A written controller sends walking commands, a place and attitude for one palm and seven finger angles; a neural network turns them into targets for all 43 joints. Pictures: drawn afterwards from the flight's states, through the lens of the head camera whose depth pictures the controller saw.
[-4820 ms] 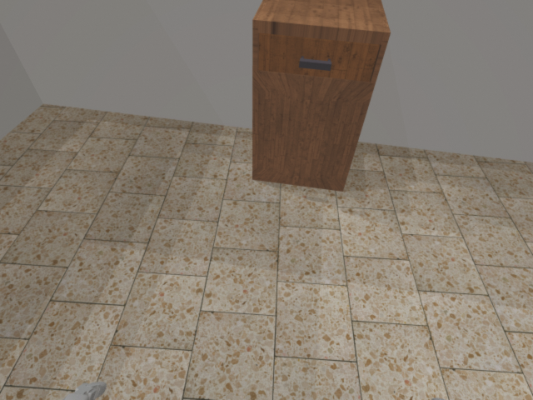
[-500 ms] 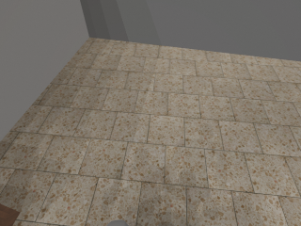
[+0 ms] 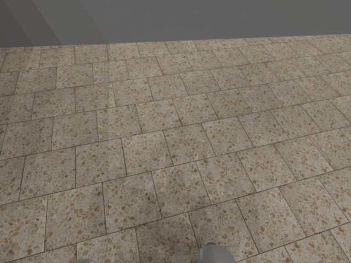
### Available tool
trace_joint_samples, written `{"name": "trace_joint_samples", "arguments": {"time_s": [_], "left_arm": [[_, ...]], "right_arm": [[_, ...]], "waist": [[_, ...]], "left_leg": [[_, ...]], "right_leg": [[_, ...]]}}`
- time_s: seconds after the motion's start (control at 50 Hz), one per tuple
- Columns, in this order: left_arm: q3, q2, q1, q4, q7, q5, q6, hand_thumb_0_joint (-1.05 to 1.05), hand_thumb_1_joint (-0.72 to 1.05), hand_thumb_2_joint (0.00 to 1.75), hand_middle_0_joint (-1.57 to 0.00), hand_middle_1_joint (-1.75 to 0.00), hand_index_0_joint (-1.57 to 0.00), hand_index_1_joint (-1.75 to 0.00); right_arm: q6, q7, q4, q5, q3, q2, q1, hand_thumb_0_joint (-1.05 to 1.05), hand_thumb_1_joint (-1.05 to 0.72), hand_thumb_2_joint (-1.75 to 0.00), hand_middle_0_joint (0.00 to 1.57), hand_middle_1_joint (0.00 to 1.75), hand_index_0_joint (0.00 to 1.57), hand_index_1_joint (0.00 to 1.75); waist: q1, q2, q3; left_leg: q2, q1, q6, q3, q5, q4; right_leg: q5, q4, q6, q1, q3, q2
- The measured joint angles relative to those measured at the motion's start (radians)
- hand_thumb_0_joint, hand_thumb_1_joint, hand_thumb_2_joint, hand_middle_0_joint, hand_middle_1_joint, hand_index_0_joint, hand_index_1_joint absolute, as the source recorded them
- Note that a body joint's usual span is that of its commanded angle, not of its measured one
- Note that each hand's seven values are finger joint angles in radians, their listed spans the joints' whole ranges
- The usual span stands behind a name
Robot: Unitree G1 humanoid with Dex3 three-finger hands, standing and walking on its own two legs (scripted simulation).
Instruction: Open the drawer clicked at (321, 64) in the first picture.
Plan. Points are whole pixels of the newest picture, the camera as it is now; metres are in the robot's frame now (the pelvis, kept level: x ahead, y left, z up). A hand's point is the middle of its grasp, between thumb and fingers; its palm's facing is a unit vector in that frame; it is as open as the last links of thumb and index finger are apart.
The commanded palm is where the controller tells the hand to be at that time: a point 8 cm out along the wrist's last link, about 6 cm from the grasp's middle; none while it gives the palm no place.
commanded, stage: turn to face it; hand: left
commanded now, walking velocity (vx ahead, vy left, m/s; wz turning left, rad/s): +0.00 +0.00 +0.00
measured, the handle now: out of the picture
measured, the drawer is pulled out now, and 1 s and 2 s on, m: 0.00 0.00 0.00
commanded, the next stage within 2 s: none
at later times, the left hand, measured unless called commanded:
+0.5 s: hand (105, 260) +0.15 +0.18 -0.18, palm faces +0.15 -0.97 -0.16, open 7.3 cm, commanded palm none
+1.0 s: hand out of the picture +0.05 +0.23 -0.16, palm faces +0.41 -0.88 -0.26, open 7.4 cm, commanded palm none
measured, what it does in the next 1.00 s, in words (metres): steps on the spot, turning left: right foot, then left foot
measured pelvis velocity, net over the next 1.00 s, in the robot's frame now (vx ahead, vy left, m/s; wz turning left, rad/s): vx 0.04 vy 0.00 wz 0.40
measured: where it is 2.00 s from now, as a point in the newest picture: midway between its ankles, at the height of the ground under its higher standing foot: outside the picture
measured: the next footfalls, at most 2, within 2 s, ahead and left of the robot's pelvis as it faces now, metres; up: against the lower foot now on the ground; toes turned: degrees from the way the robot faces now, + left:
right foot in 0.10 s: +0.11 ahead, -0.13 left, +0.00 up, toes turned -10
left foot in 0.52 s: +0.10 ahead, +0.11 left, +0.00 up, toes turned +18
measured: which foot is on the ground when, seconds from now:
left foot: down 0.00-0.10, up 0.12-0.50, down 0.52-1.00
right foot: up 0.00-0.08, down 0.10-0.52, up 0.54-1.00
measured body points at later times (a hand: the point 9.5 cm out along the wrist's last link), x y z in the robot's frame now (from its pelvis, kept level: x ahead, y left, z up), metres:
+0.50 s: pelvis +0.06 +0.00 -0.01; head +0.08 +0.02 +0.44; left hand +0.14 +0.23 -0.16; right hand +0.13 -0.24 -0.15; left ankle +0.06 +0.10 -0.72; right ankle +0.07 -0.12 -0.74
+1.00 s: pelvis +0.04 +0.00 +0.00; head +0.07 +0.02 +0.45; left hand +0.03 +0.28 -0.14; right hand +0.19 -0.22 -0.13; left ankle +0.07 +0.09 -0.74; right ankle +0.09 -0.17 -0.68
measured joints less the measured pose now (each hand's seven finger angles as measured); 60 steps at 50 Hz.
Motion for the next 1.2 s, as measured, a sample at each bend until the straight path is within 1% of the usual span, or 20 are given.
{"name": "trace_joint_samples", "arguments": {"time_s": [0.06,0.1,0.12,0.18,0.24,0.3,0.36,0.48,0.52,0.54,0.56,0.6,0.66,0.74,0.88,1.0,1.08,1.14,1.16,1.2], "left_arm": [[-0.010,-0.014,-0.040,-0.018,0.003,0.001,-0.011,0.00,0.91,0.90,-0.20,-0.29,-0.19,-0.30],[-0.022,-0.016,-0.056,-0.030,0.009,0.005,-0.039,0.00,0.91,0.90,-0.20,-0.29,-0.19,-0.30],[-0.026,-0.021,-0.067,-0.030,0.016,0.007,-0.059,0.00,0.91,0.89,-0.20,-0.29,-0.19,-0.30],[-0.053,-0.043,-0.092,-0.019,0.034,-0.005,-0.093,0.00,0.91,0.89,-0.20,-0.29,-0.20,-0.30],[-0.070,-0.064,-0.088,-0.005,0.048,-0.009,-0.095,0.00,0.90,0.89,-0.20,-0.29,-0.20,-0.30],[-0.079,-0.084,-0.078,0.006,0.053,-0.008,-0.086,0.00,0.90,0.89,-0.20,-0.29,-0.20,-0.30],[-0.079,-0.099,-0.066,0.011,0.053,-0.006,-0.076,0.00,0.90,0.89,-0.20,-0.30,-0.20,-0.30],[-0.051,-0.074,-0.034,-0.001,0.057,-0.001,-0.067,-0.01,0.91,0.89,-0.21,-0.30,-0.20,-0.30],[-0.040,-0.051,-0.015,-0.002,0.057,-0.003,-0.058,-0.01,0.91,0.89,-0.21,-0.30,-0.20,-0.30],[-0.033,-0.038,-0.004,-0.001,0.056,-0.007,-0.049,-0.01,0.91,0.89,-0.21,-0.30,-0.20,-0.30],[-0.025,-0.023,0.002,0.002,0.057,-0.009,-0.037,-0.01,0.91,0.89,-0.21,-0.30,-0.20,-0.30],[-0.011,0.004,0.016,0.010,0.057,-0.007,-0.014,-0.01,0.91,0.89,-0.20,-0.30,-0.20,-0.30],[0.005,0.029,0.028,0.025,0.051,-0.002,-0.004,0.00,0.91,0.89,-0.20,-0.29,-0.20,-0.30],[0.010,0.048,0.043,0.023,0.046,-0.004,-0.011,0.00,0.91,0.89,-0.20,-0.29,-0.19,-0.30],[0.006,0.051,0.043,0.017,0.051,-0.008,-0.007,0.00,0.91,0.89,-0.20,-0.29,-0.19,-0.30],[-0.009,0.019,0.004,-0.009,0.050,-0.013,-0.007,0.00,0.90,0.89,-0.20,-0.29,-0.19,-0.30],[-0.023,-0.009,-0.015,-0.037,0.050,-0.019,-0.017,0.00,0.90,0.89,-0.20,-0.29,-0.20,-0.30],[-0.033,-0.025,-0.003,-0.062,0.048,-0.021,-0.035,0.00,0.90,0.89,-0.20,-0.29,-0.20,-0.30],[-0.035,-0.034,0.001,-0.064,0.051,-0.015,-0.042,0.00,0.90,0.89,-0.20,-0.29,-0.20,-0.30],[-0.048,-0.047,0.020,-0.065,0.055,-0.011,-0.038,0.00,0.90,0.89,-0.20,-0.29,-0.20,-0.30]], "right_arm": [[0.008,0.004,0.013,-0.001,-0.011,-0.011,0.014,0.00,-0.91,-0.90,0.20,0.30,0.21,0.30],[0.010,0.008,0.024,0.005,-0.014,-0.015,0.034,0.00,-0.91,-0.90,0.20,0.30,0.21,0.30],[0.017,0.010,0.034,0.011,-0.013,-0.019,0.033,0.00,-0.91,-0.90,0.20,0.30,0.21,0.30],[0.045,0.003,0.052,0.024,-0.008,-0.024,0.007,0.01,-0.91,-0.90,0.20,0.30,0.20,0.30],[0.054,0.006,0.059,0.022,-0.003,-0.013,-0.018,0.01,-0.91,-0.90,0.20,0.30,0.20,0.30],[0.061,0.011,0.045,0.019,-0.003,-0.002,-0.046,0.01,-0.91,-0.90,0.20,0.30,0.20,0.30],[0.064,0.020,0.025,0.016,-0.007,0.002,-0.076,0.00,-0.91,-0.90,0.20,0.30,0.20,0.30],[0.064,0.034,-0.013,0.011,-0.021,-0.014,-0.125,0.01,-0.92,-0.90,0.20,0.30,0.20,0.30],[0.057,0.040,-0.034,0.008,-0.025,-0.026,-0.130,0.00,-0.92,-0.90,0.20,0.30,0.20,0.30],[0.050,0.041,-0.044,0.006,-0.028,-0.031,-0.131,0.00,-0.92,-0.90,0.20,0.30,0.20,0.30],[0.043,0.041,-0.053,0.002,-0.029,-0.032,-0.136,0.00,-0.92,-0.90,0.20,0.30,0.20,0.30],[0.034,0.038,-0.066,-0.002,-0.027,-0.035,-0.143,0.00,-0.92,-0.90,0.20,0.30,0.20,0.30],[0.029,0.026,-0.074,-0.002,-0.021,-0.037,-0.140,0.00,-0.92,-0.90,0.20,0.30,0.20,0.30],[0.025,0.020,-0.074,0.005,-0.012,-0.037,-0.132,0.00,-0.91,-0.90,0.20,0.30,0.21,0.30],[0.031,0.027,-0.071,0.008,-0.013,-0.032,-0.119,0.00,-0.91,-0.90,0.20,0.30,0.21,0.30],[0.046,0.034,-0.072,0.003,-0.022,-0.044,-0.121,0.00,-0.91,-0.90,0.20,0.30,0.21,0.30],[0.059,0.037,-0.076,0.000,-0.035,-0.064,-0.125,0.00,-0.91,-0.90,0.20,0.30,0.21,0.30],[0.073,0.040,-0.082,0.002,-0.049,-0.080,-0.121,0.00,-0.91,-0.90,0.20,0.30,0.21,0.30],[0.079,0.038,-0.079,0.005,-0.056,-0.087,-0.124,0.00,-0.91,-0.90,0.20,0.30,0.21,0.30],[0.090,0.039,-0.073,0.001,-0.067,-0.099,-0.121,0.00,-0.91,-0.90,0.20,0.30,0.21,0.30]], "waist": [[-0.022,0.019,0.014],[-0.036,0.029,0.009],[-0.035,0.040,0.009],[-0.052,0.068,0.016],[-0.050,0.064,-0.012],[-0.049,0.054,-0.039],[-0.042,0.044,-0.049],[-0.004,0.013,-0.038],[0.003,0.005,-0.038],[0.002,-0.003,-0.041],[0.003,-0.013,-0.039],[0.011,-0.020,-0.033],[0.014,-0.012,-0.031],[0.021,0.000,-0.034],[0.014,0.009,-0.056],[-0.007,0.027,-0.059],[-0.020,0.050,-0.058],[-0.018,0.064,-0.069],[-0.013,0.076,-0.066],[-0.012,0.088,-0.068]], "left_leg": [[0.020,0.005,-0.022,0.038,-0.054,0.058],[0.043,-0.022,-0.038,0.039,-0.100,0.158],[0.054,-0.068,-0.043,0.000,-0.124,0.265],[0.016,-0.203,-0.042,-0.197,-0.192,0.550],[-0.008,-0.283,-0.046,-0.277,-0.145,0.641],[-0.012,-0.337,-0.056,-0.295,-0.102,0.618],[-0.013,-0.362,-0.064,-0.280,-0.076,0.563],[-0.024,-0.330,-0.063,-0.229,-0.043,0.367],[-0.031,-0.285,-0.055,-0.216,0.044,0.244],[-0.043,-0.286,-0.012,-0.215,0.048,0.225],[-0.056,-0.303,0.024,-0.217,0.040,0.244],[-0.068,-0.310,0.063,-0.220,0.036,0.245],[-0.087,-0.289,0.067,-0.238,0.088,0.161],[-0.113,-0.249,0.076,-0.270,0.164,0.035],[-0.148,-0.225,0.075,-0.338,0.221,-0.041],[-0.175,-0.253,0.056,-0.406,0.246,-0.033],[-0.190,-0.285,0.030,-0.455,0.259,-0.013],[-0.210,-0.324,0.002,-0.488,0.254,0.028],[-0.211,-0.351,-0.011,-0.492,0.174,0.091],[-0.212,-0.420,-0.028,-0.459,0.017,0.295]], "right_leg": [[-0.025,-0.128,-0.023,0.058,-0.023,0.016],[0.039,-0.267,-0.052,0.137,-0.033,0.029],[0.013,-0.260,-0.074,0.135,-0.035,0.039],[-0.026,-0.238,-0.107,0.161,-0.055,0.048],[-0.011,-0.297,-0.105,0.218,-0.070,0.046],[0.003,-0.351,-0.101,0.260,-0.093,0.034],[0.006,-0.375,-0.091,0.284,-0.122,0.014],[-0.023,-0.333,-0.058,0.286,-0.190,-0.035],[-0.053,-0.277,-0.040,0.268,-0.211,-0.057],[-0.076,-0.230,-0.029,0.244,-0.211,-0.073],[-0.157,-0.151,-0.014,0.207,-0.171,-0.076],[-0.235,0.042,-0.002,0.124,-0.075,-0.052],[-0.156,0.226,0.013,0.039,0.012,-0.029],[-0.063,0.271,0.036,0.005,0.072,-0.025],[-0.057,0.169,0.059,0.052,0.107,-0.021],[-0.117,0.016,0.049,0.109,0.108,0.009],[-0.136,-0.129,0.027,0.168,0.106,0.044],[-0.071,-0.345,-0.002,0.261,0.093,0.056],[-0.038,-0.360,-0.024,0.265,0.081,0.061],[-0.029,-0.357,-0.058,0.276,0.049,0.050]]}}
